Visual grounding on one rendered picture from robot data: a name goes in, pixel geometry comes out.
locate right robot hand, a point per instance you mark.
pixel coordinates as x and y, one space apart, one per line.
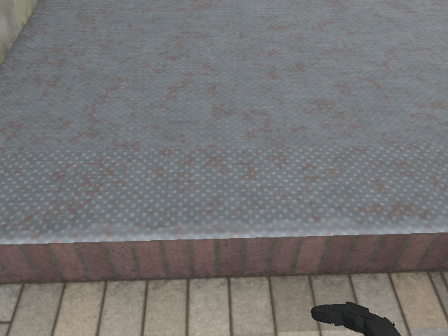
354 317

